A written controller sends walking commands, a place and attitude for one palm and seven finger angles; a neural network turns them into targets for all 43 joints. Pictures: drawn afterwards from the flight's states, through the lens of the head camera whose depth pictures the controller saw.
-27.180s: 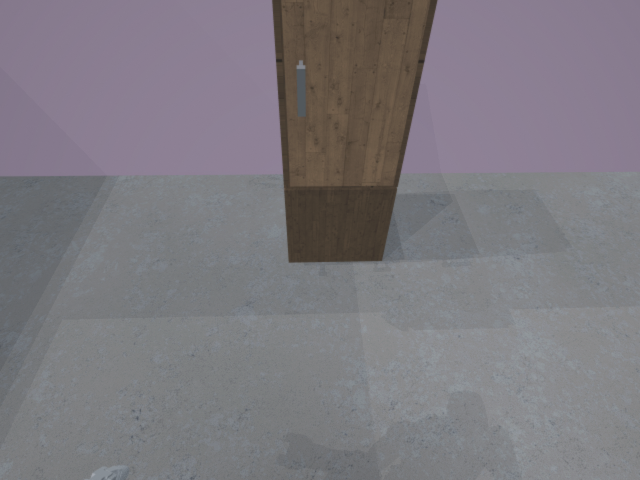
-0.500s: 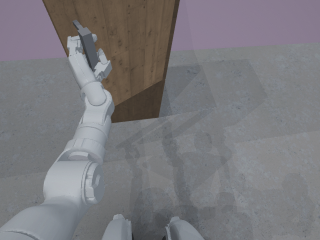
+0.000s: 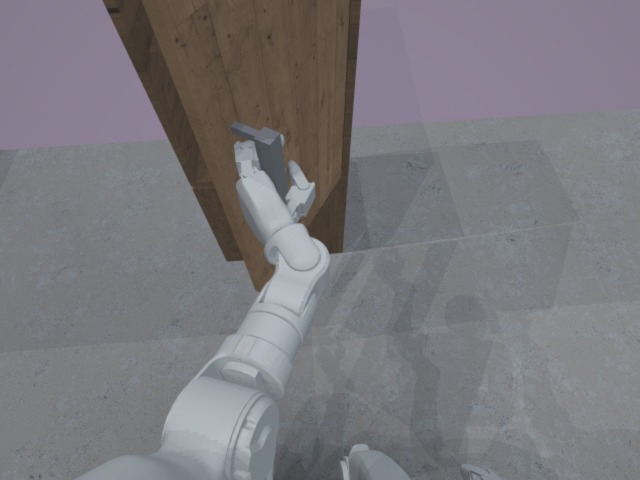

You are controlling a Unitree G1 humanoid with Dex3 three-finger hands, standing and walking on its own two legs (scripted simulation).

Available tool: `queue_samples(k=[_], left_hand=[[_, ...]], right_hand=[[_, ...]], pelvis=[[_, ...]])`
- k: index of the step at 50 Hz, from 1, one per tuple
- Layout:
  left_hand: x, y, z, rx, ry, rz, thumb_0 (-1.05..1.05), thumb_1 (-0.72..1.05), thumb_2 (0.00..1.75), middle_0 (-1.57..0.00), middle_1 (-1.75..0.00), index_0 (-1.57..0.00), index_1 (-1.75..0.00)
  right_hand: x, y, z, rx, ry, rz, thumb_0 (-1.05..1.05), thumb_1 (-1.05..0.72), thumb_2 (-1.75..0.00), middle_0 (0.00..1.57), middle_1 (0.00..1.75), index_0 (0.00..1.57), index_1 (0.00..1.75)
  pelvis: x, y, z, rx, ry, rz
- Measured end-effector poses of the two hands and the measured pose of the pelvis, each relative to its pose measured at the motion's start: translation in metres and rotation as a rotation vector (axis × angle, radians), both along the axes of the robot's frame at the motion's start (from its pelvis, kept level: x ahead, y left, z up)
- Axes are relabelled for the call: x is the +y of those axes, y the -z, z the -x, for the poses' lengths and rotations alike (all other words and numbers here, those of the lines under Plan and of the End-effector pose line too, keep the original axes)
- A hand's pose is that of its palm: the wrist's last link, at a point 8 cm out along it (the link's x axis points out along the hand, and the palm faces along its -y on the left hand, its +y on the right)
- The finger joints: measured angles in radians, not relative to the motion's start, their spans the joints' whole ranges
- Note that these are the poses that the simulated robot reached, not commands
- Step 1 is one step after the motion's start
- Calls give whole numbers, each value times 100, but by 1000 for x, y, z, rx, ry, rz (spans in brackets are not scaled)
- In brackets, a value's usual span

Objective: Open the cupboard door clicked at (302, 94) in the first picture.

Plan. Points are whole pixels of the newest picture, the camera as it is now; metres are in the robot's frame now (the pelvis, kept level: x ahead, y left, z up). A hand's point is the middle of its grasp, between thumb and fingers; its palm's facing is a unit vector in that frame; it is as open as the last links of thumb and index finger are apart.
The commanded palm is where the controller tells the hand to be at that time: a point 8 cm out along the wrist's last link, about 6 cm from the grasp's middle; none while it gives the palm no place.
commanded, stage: open thumb and fingers to let go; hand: left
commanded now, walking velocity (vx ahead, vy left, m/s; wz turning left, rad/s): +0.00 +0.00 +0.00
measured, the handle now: (260, 167) +0.49 +0.04 +0.08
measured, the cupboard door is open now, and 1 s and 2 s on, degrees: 57 57 56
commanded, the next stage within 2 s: slide the hand sideways off the handle in 0.72 s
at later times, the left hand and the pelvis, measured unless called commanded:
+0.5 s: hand (289, 184) +0.47 +0.00 +0.07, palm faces +0.41 -0.91 -0.07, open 13.4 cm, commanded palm +0.42 +0.05 +0.07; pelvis +0.00 -0.01 +0.00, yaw +0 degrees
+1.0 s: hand (288, 212) +0.43 +0.01 +0.07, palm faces -0.07 -0.99 -0.13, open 16.0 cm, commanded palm +0.41 +0.05 +0.07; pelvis -0.01 +0.04 +0.01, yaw -2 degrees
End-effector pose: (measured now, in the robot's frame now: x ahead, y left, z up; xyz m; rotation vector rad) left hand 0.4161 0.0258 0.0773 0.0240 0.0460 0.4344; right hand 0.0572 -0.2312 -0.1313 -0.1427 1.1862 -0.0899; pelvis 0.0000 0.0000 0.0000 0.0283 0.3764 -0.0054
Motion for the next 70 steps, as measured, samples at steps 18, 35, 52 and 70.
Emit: queue_samples(k=[18, 35, 52, 70], left_hand=[[16, 0, -7, 18, 5, -47, 0, -12, 47, -37, -124, -35, -124], [16, 1, -5, 2, 60, -34, -1, -49, 31, -30, -72, -28, -75], [40, 5, 8, -60, 570, -65, -1, -50, 30, -25, -37, -15, -40], [53, 14, 45, -108, 519, -25, -1, -50, 30, -15, -30, -15, -30]], right_hand=[[-26, -1, 20, 44, 47, 35, 0, -91, -90, 20, 30, 20, 30], [2, 0, 22, 39, 45, 17, 0, -91, -90, 20, 30, 20, 30], [36, -20, 27, -11, 100, 47, 0, -91, -90, 20, 30, 20, 30], [69, -13, 52, 20, 120, -14, 0, -91, -90, 20, 30, 20, 30]], pelvis=[[-17, -2, 5, -3, 0, -14], [6, -1, 3, 8, 13, 3], [46, -8, 6, -47, 30, 38], [75, 0, 20, -68, 68, 57]])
